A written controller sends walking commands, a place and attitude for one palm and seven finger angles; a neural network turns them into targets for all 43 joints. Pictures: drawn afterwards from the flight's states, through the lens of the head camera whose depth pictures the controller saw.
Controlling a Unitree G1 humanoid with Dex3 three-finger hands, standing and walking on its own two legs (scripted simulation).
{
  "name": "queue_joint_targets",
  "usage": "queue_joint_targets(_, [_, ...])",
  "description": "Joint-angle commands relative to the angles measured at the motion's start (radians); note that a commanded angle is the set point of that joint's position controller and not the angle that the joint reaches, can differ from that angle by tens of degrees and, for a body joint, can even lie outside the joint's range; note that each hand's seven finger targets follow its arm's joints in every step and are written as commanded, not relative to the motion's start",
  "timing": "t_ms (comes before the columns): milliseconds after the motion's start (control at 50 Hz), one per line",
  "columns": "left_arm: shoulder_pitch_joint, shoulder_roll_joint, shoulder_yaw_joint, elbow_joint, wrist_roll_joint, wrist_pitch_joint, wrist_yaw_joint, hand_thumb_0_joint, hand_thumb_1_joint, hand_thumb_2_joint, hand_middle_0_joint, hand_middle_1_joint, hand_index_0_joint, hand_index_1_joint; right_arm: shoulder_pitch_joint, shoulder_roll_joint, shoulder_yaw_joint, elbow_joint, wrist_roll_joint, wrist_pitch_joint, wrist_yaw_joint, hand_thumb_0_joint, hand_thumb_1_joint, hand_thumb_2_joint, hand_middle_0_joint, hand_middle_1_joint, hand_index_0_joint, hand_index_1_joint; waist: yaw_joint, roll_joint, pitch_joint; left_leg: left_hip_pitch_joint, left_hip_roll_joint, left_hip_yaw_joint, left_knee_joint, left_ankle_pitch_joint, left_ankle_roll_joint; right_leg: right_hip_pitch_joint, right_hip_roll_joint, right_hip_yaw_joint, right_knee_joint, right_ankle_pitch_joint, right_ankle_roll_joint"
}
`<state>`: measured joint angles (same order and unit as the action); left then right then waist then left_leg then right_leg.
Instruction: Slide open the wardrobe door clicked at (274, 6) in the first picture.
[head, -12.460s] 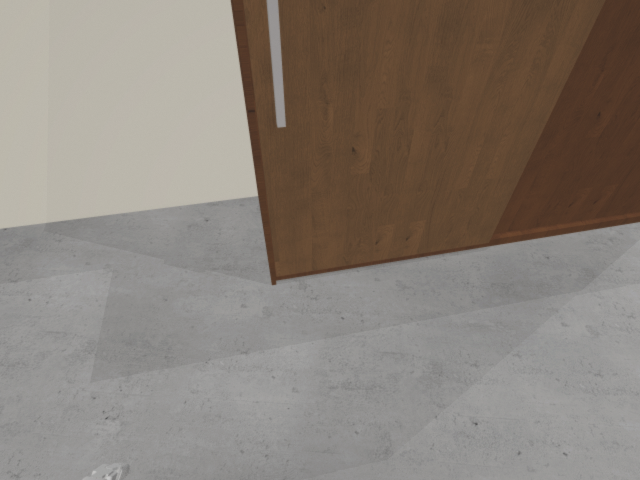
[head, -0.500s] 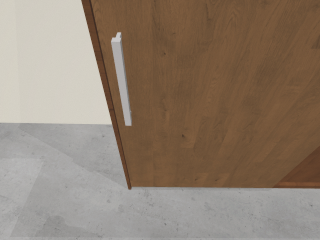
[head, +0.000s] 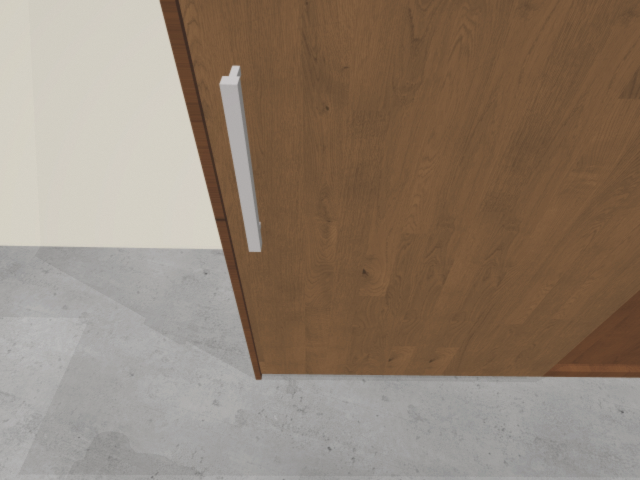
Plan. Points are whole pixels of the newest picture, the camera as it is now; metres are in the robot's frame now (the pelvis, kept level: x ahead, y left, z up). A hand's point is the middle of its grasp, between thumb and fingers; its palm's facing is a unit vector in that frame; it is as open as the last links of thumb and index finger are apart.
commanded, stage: raise the hand with hooked fingers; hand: left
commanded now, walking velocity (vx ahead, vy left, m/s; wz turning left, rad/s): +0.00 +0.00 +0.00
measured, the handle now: (247, 172) +0.52 +0.15 +0.10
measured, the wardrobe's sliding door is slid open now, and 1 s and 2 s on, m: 0.00 0.00 0.00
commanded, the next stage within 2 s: none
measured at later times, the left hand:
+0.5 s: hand (143, 474) +0.14 +0.22 -0.06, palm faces +0.07 -1.00 -0.02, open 8.5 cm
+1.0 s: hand (95, 407) +0.18 +0.26 +0.04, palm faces +0.15 -0.99 -0.07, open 11.5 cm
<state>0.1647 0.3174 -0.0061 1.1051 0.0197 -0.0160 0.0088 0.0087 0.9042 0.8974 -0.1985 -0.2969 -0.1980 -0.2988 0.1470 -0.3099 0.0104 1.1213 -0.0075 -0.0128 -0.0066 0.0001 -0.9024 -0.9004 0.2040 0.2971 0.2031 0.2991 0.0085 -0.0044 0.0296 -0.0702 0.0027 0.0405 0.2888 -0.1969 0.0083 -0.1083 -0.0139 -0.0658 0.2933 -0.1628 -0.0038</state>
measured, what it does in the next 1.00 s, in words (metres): lowers itself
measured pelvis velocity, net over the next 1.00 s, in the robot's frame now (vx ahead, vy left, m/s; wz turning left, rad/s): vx -0.03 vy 0.00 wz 0.02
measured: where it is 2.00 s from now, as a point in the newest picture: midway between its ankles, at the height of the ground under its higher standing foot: outside the picture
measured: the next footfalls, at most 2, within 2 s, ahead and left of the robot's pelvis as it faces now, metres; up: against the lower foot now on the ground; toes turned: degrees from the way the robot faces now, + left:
none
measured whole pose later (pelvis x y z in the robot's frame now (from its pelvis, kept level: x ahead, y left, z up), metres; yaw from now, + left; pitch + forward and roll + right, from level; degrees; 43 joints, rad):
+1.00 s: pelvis -0.03 +0.00 -0.05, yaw +1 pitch +7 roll -2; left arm 0.33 0.31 0.38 0.00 -0.37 -0.25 -0.34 0.01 0.05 0.53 -0.26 -0.84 -0.26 -0.85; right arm 0.30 -0.25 0.02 0.58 0.05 -0.28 -0.08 0.01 -0.90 -0.90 0.20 0.30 0.20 0.30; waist 0.03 0.04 -0.09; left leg -0.57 0.03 0.00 0.89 -0.44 0.01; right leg -0.57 -0.02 -0.10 0.83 -0.38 -0.01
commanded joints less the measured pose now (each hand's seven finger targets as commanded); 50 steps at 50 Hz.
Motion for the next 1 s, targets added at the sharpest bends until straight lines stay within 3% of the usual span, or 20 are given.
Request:
queue_joint_targets(0, [-0.015,0.195,0.039,-0.058,-0.005,-0.024,0.010,0.000,0.900,0.900,-0.200,-0.300,-0.200,-0.300,-0.027,-0.203,-0.034,-0.054,-0.001,-0.025,-0.007,0.000,-0.900,-0.900,0.200,0.300,0.200,0.300,-0.005,0.004,-0.044,-0.033,0.133,-0.110,-0.045,0.165,0.008,0.039,-0.134,0.120,-0.035,0.162,-0.017])
queue_joint_targets(60, [-0.013,0.195,0.039,-0.056,-0.005,-0.024,0.010,0.000,0.900,0.900,-0.200,-0.300,-0.200,-0.300,-0.029,-0.205,-0.033,-0.053,-0.001,-0.025,-0.008,0.000,-0.900,-0.900,0.200,0.300,0.200,0.300,-0.005,0.005,-0.052,-0.025,0.134,-0.111,-0.044,0.179,0.008,0.043,-0.135,0.116,-0.032,0.174,-0.017])
queue_joint_targets(80, [0.093,0.061,0.019,-0.038,-0.006,-0.036,0.049,0.000,0.900,0.900,-0.200,-0.300,-0.200,-0.300,-0.011,-0.085,-0.024,-0.101,0.008,-0.031,0.003,0.000,-0.900,-0.900,0.200,0.300,0.200,0.300,-0.003,0.062,-0.018,-0.100,0.142,-0.017,0.144,0.121,-0.010,-0.017,-0.172,0.142,0.041,0.310,0.016])
queue_joint_targets(100, [-0.656,0.459,0.443,-1.316,-0.147,-0.255,0.024,0.000,0.877,0.890,-0.202,-0.315,-0.202,-0.315,0.037,-0.139,-0.064,-0.408,0.042,-0.130,-0.052,0.000,-0.900,-0.900,0.200,0.300,0.200,0.300,-0.075,0.130,-0.402,0.096,-0.046,-0.065,0.071,0.302,-0.004,0.089,-0.018,0.064,0.119,0.360,-0.033])
queue_joint_targets(120, [-0.402,0.470,0.412,-1.188,-0.098,-0.258,0.016,0.000,0.853,0.880,-0.203,-0.330,-0.203,-0.330,0.014,-0.075,-0.030,-0.412,0.039,-0.193,-0.077,0.000,-0.900,-0.900,0.200,0.300,0.200,0.300,0.000,0.323,-0.271,0.148,-0.018,0.004,0.068,0.382,-0.020,0.032,-0.005,0.054,0.143,0.261,-0.051])
queue_joint_targets(140, [-0.129,0.317,0.341,-1.019,-0.133,-0.244,0.025,0.000,0.830,0.870,-0.205,-0.345,-0.205,-0.345,-0.003,-0.123,-0.044,-0.418,0.027,-0.211,-0.074,0.000,-0.900,-0.900,0.200,0.300,0.200,0.300,0.015,0.289,-0.261,0.058,-0.005,-0.019,0.097,0.389,-0.018,0.017,-0.002,0.000,0.151,0.144,-0.057])
queue_joint_targets(160, [0.106,0.077,0.272,-0.854,-0.184,-0.188,0.009,0.000,0.807,0.860,-0.207,-0.360,-0.207,-0.360,0.035,-0.062,-0.058,-0.398,0.045,-0.211,-0.061,0.000,-0.900,-0.900,0.200,0.300,0.200,0.300,-0.020,0.155,-0.168,0.024,-0.001,-0.018,0.123,0.336,-0.014,-0.079,0.011,-0.017,0.145,0.121,-0.038])
queue_joint_targets(180, [-0.018,0.042,0.257,-0.971,-0.218,-0.225,-0.022,0.000,0.783,0.850,-0.208,-0.375,-0.208,-0.375,0.010,-0.096,-0.072,-0.462,0.040,-0.224,-0.053,0.000,-0.900,-0.900,0.200,0.300,0.200,0.300,-0.029,0.078,-0.089,-0.075,-0.004,-0.046,0.164,0.252,-0.008,-0.148,0.005,-0.028,0.170,0.104,-0.026])
queue_joint_targets(260, [0.375,-0.117,0.259,-0.695,-0.306,-0.463,-0.203,0.000,0.690,0.810,-0.215,-0.435,-0.215,-0.435,-0.020,-0.081,-0.099,-0.526,0.032,-0.276,-0.024,0.000,-0.900,-0.900,0.200,0.300,0.200,0.300,0.044,-0.221,0.024,-0.447,-0.020,-0.040,0.343,-0.069,-0.020,-0.413,0.013,-0.038,0.326,-0.178,-0.017])
queue_joint_targets(300, [0.401,-0.079,0.297,-0.690,-0.353,-0.594,-0.321,0.000,0.643,0.790,-0.218,-0.465,-0.218,-0.465,-0.033,-0.082,-0.101,-0.567,0.041,-0.300,-0.005,0.000,-0.900,-0.900,0.200,0.300,0.200,0.300,0.054,-0.229,-0.035,-0.565,-0.029,-0.033,0.445,-0.134,-0.025,-0.476,0.004,-0.006,0.418,-0.230,-0.023])
queue_joint_targets(340, [0.364,0.038,0.379,-0.756,-0.383,-0.670,-0.459,0.000,0.597,0.770,-0.222,-0.495,-0.222,-0.495,-0.026,-0.101,-0.104,-0.626,0.046,-0.318,0.011,0.000,-0.900,-0.900,0.200,0.300,0.200,0.300,0.063,-0.101,-0.148,-0.594,-0.040,-0.022,0.521,-0.098,-0.027,-0.453,-0.014,0.040,0.492,-0.166,-0.039])
queue_joint_targets(400, [0.246,0.185,0.499,-0.969,-0.425,-0.629,-0.514,0.000,0.527,0.740,-0.227,-0.540,-0.227,-0.540,-0.035,-0.098,-0.098,-0.718,0.042,-0.326,-0.013,0.000,-0.900,-0.900,0.200,0.300,0.200,0.300,0.083,0.012,-0.368,-0.607,-0.041,-0.005,0.574,-0.089,-0.002,-0.403,-0.017,0.089,0.536,-0.182,-0.018])
queue_joint_targets(440, [0.132,0.210,0.522,-1.154,-0.454,-0.611,-0.485,0.000,0.480,0.720,-0.230,-0.570,-0.230,-0.570,-0.007,-0.079,-0.087,-0.735,0.034,-0.321,-0.029,0.000,-0.900,-0.900,0.200,0.300,0.200,0.300,0.070,0.085,-0.398,-0.582,-0.027,-0.026,0.585,-0.104,0.005,-0.404,-0.012,0.110,0.529,-0.241,-0.012])
queue_joint_targets(520, [-0.005,0.154,0.448,-1.387,-0.439,-0.612,-0.397,0.000,0.387,0.680,-0.237,-0.630,-0.237,-0.630,0.042,-0.067,-0.068,-0.695,0.024,-0.329,-0.060,0.000,-0.900,-0.900,0.200,0.300,0.200,0.300,-0.010,0.091,-0.367,-0.536,-0.005,-0.066,0.618,-0.058,0.018,-0.473,0.019,0.067,0.559,-0.137,-0.015])
queue_joint_targets(600, [0.010,0.100,0.324,-1.308,-0.381,-0.519,-0.421,0.000,0.293,0.640,-0.243,-0.690,-0.243,-0.690,0.060,-0.081,-0.061,-0.655,0.042,-0.345,-0.081,0.000,-0.900,-0.900,0.200,0.300,0.200,0.300,-0.062,0.125,-0.261,-0.541,0.002,-0.088,0.597,-0.133,0.020,-0.546,0.024,0.041,0.523,-0.186,-0.014])
queue_joint_targets(640, [0.035,0.134,0.333,-1.238,-0.375,-0.428,-0.463,0.000,0.247,0.620,-0.247,-0.720,-0.247,-0.720,0.064,-0.090,-0.056,-0.659,0.055,-0.344,-0.092,0.000,-0.900,-0.900,0.200,0.300,0.200,0.300,-0.051,0.092,-0.254,-0.550,0.001,-0.089,0.578,-0.139,0.021,-0.512,0.020,0.050,0.489,-0.193,-0.013])
queue_joint_targets(720, [0.147,0.229,0.479,-1.156,-0.411,-0.265,-0.470,0.000,0.153,0.580,-0.253,-0.780,-0.253,-0.780,0.026,-0.080,-0.050,-0.699,0.063,-0.326,-0.097,0.000,-0.900,-0.900,0.200,0.300,0.200,0.300,0.035,0.031,-0.295,-0.550,-0.006,-0.085,0.518,-0.092,0.014,-0.370,0.008,0.048,0.441,-0.180,-0.010])
queue_joint_targets(820, [0.157,0.216,0.557,-1.304,-0.462,-0.270,-0.363,0.000,0.037,0.530,-0.262,-0.855,-0.262,-0.855,0.009,-0.043,-0.038,-0.728,0.049,-0.320,-0.081,0.000,-0.900,-0.900,0.200,0.300,0.200,0.300,0.077,0.047,-0.306,-0.494,-0.006,-0.079,0.467,0.008,0.001,-0.298,0.022,0.000,0.453,-0.065,-0.014])
queue_joint_targets(900, [0.119,0.140,0.440,-1.299,-0.415,-0.297,-0.336,0.000,-0.057,0.490,-0.268,-0.915,-0.268,-0.915,0.048,-0.060,-0.040,-0.706,0.055,-0.330,-0.072,0.000,-0.900,-0.900,0.200,0.300,0.200,0.300,0.022,0.090,-0.244,-0.458,-0.001,-0.073,0.442,-0.033,0.000,-0.375,0.025,-0.006,0.430,-0.096,-0.009])
queue_joint_targets(980, [0.007,0.187,0.401,-1.261,-0.384,-0.262,-0.378,0.000,-0.150,0.450,-0.275,-0.975,-0.275,-0.975,0.072,-0.087,-0.037,-0.693,0.064,-0.342,-0.093,0.000,-0.900,-0.900,0.200,0.300,0.200,0.300,-0.010,0.047,-0.200,-0.453,0.005,-0.081,0.415,-0.114,0.011,-0.377,0.018,0.017,0.370,-0.182,-0.005])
